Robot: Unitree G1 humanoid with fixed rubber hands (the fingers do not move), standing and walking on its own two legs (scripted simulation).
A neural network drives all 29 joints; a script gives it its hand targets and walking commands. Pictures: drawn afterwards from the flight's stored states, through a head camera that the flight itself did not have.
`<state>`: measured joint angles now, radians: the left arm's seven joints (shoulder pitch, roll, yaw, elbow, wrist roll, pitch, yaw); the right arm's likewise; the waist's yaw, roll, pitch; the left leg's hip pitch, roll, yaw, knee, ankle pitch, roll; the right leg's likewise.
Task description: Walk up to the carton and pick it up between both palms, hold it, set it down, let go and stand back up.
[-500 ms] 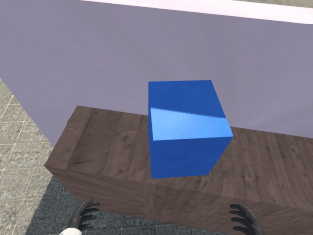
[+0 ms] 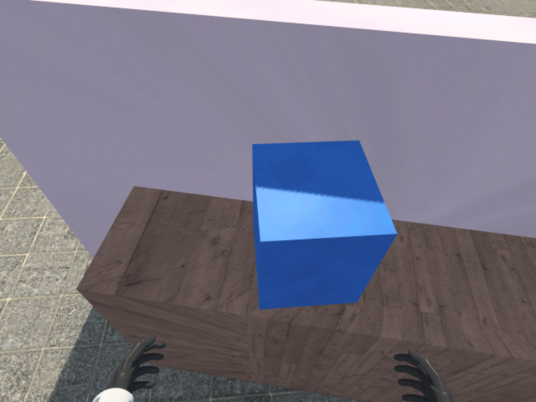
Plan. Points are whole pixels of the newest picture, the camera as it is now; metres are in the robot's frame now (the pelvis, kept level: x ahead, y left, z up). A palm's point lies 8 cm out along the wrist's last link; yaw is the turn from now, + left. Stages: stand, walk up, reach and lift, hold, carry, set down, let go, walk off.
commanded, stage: stand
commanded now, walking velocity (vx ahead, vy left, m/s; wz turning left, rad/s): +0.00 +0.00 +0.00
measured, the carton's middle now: (307, 227) +0.43 -0.04 -0.04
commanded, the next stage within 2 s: none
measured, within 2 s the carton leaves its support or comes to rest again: neither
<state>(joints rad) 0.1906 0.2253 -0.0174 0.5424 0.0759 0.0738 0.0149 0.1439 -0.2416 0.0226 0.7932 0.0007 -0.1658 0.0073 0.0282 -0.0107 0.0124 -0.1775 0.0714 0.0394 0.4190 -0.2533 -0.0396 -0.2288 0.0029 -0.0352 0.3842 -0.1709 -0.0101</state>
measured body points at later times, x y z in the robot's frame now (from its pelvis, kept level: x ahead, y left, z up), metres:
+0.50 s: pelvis +0.00 +0.00 -0.01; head +0.01 +0.01 +0.44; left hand +0.10 +0.30 -0.12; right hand +0.12 -0.25 -0.12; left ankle -0.03 +0.14 -0.74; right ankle +0.02 -0.12 -0.74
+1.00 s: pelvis +0.00 +0.00 -0.01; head +0.00 +0.01 +0.44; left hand +0.09 +0.30 -0.13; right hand +0.10 -0.26 -0.13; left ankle -0.03 +0.14 -0.74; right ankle +0.02 -0.12 -0.74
